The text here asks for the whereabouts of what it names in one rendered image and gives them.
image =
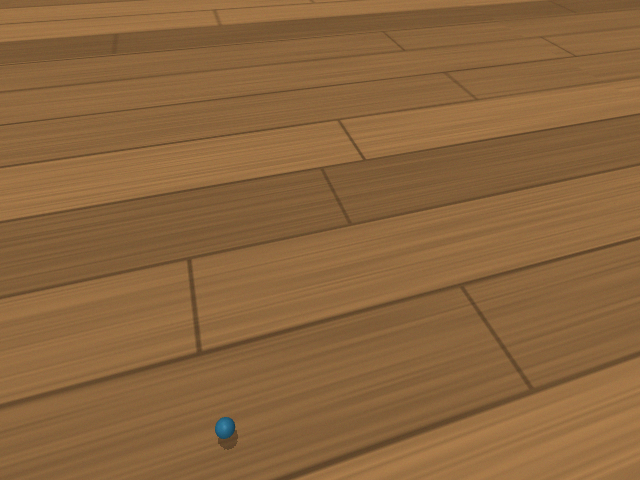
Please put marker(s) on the ball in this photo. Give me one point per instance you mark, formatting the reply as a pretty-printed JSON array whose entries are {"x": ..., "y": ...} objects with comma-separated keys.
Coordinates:
[{"x": 225, "y": 427}]

